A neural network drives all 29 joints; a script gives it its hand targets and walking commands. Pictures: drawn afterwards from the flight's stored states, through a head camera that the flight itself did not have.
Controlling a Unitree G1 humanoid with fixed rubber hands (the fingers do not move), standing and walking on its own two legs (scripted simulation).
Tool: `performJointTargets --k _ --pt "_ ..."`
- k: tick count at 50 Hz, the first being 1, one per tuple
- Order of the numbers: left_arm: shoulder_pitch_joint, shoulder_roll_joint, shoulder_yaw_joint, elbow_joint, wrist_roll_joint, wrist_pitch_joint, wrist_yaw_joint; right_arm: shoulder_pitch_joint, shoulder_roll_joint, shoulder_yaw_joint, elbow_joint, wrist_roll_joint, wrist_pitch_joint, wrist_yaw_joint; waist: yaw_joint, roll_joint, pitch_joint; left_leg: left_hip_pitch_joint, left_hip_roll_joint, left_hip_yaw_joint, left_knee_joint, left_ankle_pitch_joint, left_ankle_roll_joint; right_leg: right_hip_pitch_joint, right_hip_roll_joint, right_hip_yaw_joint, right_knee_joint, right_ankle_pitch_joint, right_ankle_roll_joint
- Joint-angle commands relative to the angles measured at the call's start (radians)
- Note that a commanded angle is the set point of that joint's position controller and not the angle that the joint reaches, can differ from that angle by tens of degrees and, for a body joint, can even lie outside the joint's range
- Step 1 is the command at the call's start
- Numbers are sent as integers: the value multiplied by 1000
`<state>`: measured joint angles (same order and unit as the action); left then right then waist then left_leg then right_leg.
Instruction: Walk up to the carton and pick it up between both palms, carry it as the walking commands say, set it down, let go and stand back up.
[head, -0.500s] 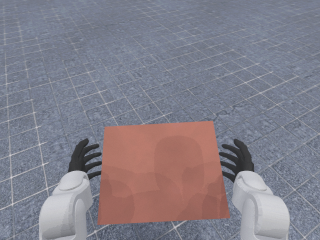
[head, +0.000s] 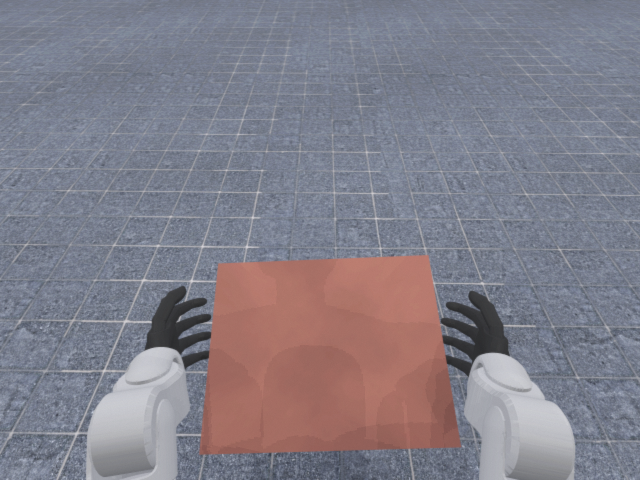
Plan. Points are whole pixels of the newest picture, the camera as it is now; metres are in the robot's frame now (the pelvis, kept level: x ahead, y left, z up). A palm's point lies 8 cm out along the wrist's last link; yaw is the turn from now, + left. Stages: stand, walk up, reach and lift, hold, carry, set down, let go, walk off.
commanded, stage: carry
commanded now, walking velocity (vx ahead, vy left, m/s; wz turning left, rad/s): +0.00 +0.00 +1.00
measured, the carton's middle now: (326, 356) +0.29 -0.02 +0.01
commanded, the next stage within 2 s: none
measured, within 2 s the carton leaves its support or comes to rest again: neither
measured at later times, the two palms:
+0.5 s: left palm out of the picture +0.18 +0.33 +0.07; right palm (317, 346) +0.27 +0.00 +0.08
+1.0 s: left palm out of the picture +0.17 +0.30 +0.10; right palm (340, 341) +0.26 -0.03 +0.10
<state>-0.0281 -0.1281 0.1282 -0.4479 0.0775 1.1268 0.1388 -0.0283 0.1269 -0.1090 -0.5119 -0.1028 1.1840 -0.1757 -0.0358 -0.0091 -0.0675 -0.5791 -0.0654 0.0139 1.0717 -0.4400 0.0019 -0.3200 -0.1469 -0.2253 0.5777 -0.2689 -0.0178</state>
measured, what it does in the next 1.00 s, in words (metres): steps on the spot: left foot, then right foot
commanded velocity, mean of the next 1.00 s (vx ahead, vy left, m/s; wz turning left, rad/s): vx -0.06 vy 0.00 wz -0.10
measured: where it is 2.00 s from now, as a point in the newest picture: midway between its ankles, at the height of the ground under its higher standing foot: outside the picture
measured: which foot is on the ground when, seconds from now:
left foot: up 0.00-0.24, down 0.26-1.00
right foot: down 0.00-0.28, up 0.30-0.72, down 0.74-1.00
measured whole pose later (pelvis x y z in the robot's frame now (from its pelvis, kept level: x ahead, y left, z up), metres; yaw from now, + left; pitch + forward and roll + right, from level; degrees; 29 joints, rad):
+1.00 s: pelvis -0.02 +0.07 +0.00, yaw +14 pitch +2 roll +0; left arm -0.05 -0.13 0.15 -0.47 0.11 1.20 0.15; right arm -0.08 0.13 -0.10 -0.46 -0.10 1.23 -0.18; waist 0.01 0.02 -0.11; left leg -0.35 0.01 0.11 0.51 -0.21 0.04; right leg -0.29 -0.05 -0.10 0.53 -0.28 0.01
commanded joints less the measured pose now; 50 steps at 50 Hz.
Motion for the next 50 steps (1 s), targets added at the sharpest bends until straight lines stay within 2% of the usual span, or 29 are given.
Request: performJointTargets --k 1,3,5,7,9,10,11,12,13,14,15,16,17,18,19,21,24,31,33,35,36,37,38,39,41,44,47,49,50 --pt "-453 -862 -702 -155 -350 44 -234 -435 891 731 -29 394 14 292 23 -52 -96 -84 108 69 37 59 -30 147 -267 86 -256 83 -24" --pt "-427 -846 -681 -134 -346 58 -230 -444 885 735 -35 394 24 281 21 -132 -106 -12 113 105 -55 85 -36 128 -267 3 -218 132 -11" --pt "-374 -831 -650 -91 -335 75 -227 -467 872 739 -46 395 36 271 26 -218 -113 68 110 125 -135 76 -31 78 -264 -1 -200 114 -3" --pt "-368 -844 -646 -72 -345 85 -227 -465 866 724 -43 388 42 262 34 -257 -130 106 97 151 -224 62 -26 89 -269 0 -157 127 1" --pt "-371 -855 -656 -63 -360 91 -230 -441 845 695 -34 370 48 253 38 -281 -157 115 81 189 -346 108 -27 154 -265 -19 -79 224 19" --pt "-379 -861 -666 -68 -367 94 -232 -424 842 678 -26 360 50 251 29 -250 -172 154 84 196 -462 189 -25 167 -258 -35 -29 267 39" --pt "-377 -864 -676 -85 -371 96 -231 -389 836 663 -9 354 50 251 25 -158 -216 262 75 182 -575 235 -29 157 -213 -57 75 282 70" --pt "-406 -877 -693 -104 -379 95 -230 -392 838 649 -3 354 48 256 18 -19 -250 426 151 67 -642 405 -13 23 -180 -51 190 111 113" --pt "-392 -867 -693 -109 -375 98 -227 -365 823 640 21 347 46 260 18 252 -250 603 379 -262 -636 884 61 -268 -88 -42 373 -300 164" --pt "-424 -876 -705 -116 -376 96 -228 -354 838 634 35 350 42 266 23 310 -238 618 476 -374 -625 1114 116 -363 -58 52 459 -468 168" --pt "-458 -912 -735 -132 -391 86 -235 -357 872 628 16 354 25 267 13 253 -229 618 452 -312 -594 1157 183 -370 -68 109 498 -466 159" --pt "-511 -953 -775 -171 -411 72 -242 -385 902 636 -30 352 8 271 15 223 -232 590 438 -286 -611 1093 183 -375 -39 129 521 -422 162" --pt "-523 -985 -797 -181 -430 63 -248 -391 928 643 -51 355 -3 274 21 193 -256 575 396 -203 -601 1039 174 -347 -26 154 542 -366 141" --pt "-543 -1017 -821 -188 -450 54 -252 -407 947 650 -70 364 -16 279 20 184 -281 566 370 -152 -604 964 166 -322 -12 159 542 -322 125" --pt "-552 -1042 -838 -188 -462 43 -250 -404 964 655 -68 374 -31 286 18 186 -302 572 358 -145 -612 898 159 -325 1 180 547 -273 115" --pt "-530 -1055 -849 -182 -465 25 -250 -413 970 676 -93 389 -53 292 18 134 -346 593 346 -145 -640 774 148 -302 16 204 534 -214 111" --pt "-439 -1007 -817 -145 -425 18 -241 -402 926 701 -111 400 -60 297 19 98 -360 583 351 -159 -682 694 140 -238 38 202 428 -171 108" --pt "-348 -883 -726 -53 -330 56 -223 -384 822 698 -49 382 -15 293 31 149 -244 457 313 -135 -720 639 82 -56 91 152 15 -121 83" --pt "-326 -857 -700 -33 -312 67 -225 -385 799 694 -31 374 -1 289 49 104 -225 384 287 -104 -708 510 57 67 55 158 -138 19 80" --pt "-358 -844 -693 -32 -315 75 -229 -395 802 688 -17 368 7 283 42 40 -238 335 232 -73 -668 425 25 150 -32 234 -154 152 70" --pt "-358 -826 -683 -28 -312 80 -232 -395 795 686 -11 363 12 279 35 -1 -221 309 211 -61 -651 391 21 153 -56 242 -155 213 70" --pt "-380 -820 -682 -44 -319 85 -236 -395 806 680 -3 358 15 275 31 -15 -215 296 199 -53 -638 366 25 159 -70 234 -158 256 66" --pt "-381 -828 -678 -38 -321 86 -242 -419 808 680 -23 354 19 269 30 -34 -191 298 195 -49 -664 398 16 126 -69 224 -133 231 58" --pt "-375 -835 -671 -39 -319 83 -241 -463 813 692 -48 367 23 271 34 -54 -170 317 192 -31 -656 355 21 67 -65 228 -159 175 47" --pt "-386 -852 -663 -62 -320 82 -242 -522 832 713 -78 386 28 276 37 -51 -127 333 192 -29 -655 285 24 2 -48 222 -202 68 45" --pt "-411 -867 -668 -73 -337 82 -247 -522 853 712 -74 389 30 270 37 -66 -176 317 190 -39 -652 290 29 53 -46 207 -187 67 43" --pt "-401 -856 -679 -89 -352 84 -241 -474 855 703 -52 384 34 265 37 -34 -208 391 232 -10 -559 480 2 -4 -55 236 -97 324 31" --pt "-410 -863 -696 -98 -371 88 -244 -422 856 685 -29 367 31 259 37 -13 -229 398 241 15 -503 541 -1 -4 -57 263 -47 464 15" --pt "-425 -869 -709 -111 -383 88 -247 -400 860 672 -18 357 28 258 37 -5 -249 403 244 23 -487 531 2 -3 -53 270 -30 467 8"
